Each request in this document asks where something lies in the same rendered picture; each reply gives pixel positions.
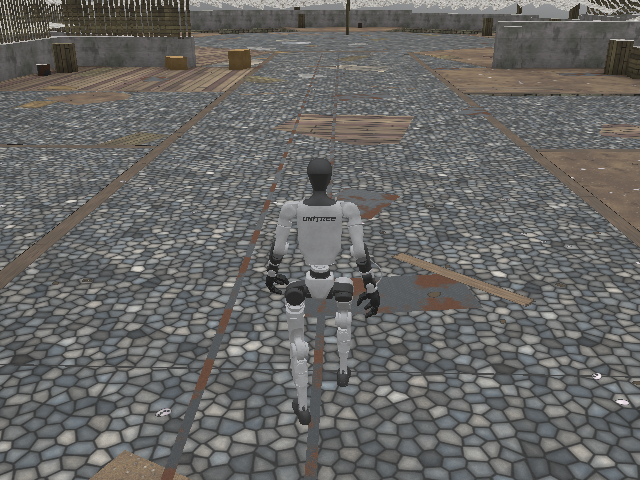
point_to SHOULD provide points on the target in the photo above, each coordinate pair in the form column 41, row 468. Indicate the robot left foot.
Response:
column 303, row 416

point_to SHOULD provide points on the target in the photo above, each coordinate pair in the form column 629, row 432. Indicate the right robot forearm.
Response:
column 366, row 272

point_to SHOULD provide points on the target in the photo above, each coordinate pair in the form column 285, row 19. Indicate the left robot forearm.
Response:
column 274, row 262

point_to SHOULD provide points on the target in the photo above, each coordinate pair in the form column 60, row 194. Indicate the left robot shin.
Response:
column 300, row 376

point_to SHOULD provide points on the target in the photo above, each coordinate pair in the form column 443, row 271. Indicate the left robot hand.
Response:
column 281, row 279

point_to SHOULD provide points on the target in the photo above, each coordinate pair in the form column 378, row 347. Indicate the robot right upper arm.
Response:
column 351, row 211

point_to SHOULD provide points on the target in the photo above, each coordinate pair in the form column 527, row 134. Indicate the right robot hand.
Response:
column 374, row 302

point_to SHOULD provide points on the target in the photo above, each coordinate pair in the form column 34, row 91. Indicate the robot left upper arm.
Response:
column 288, row 211

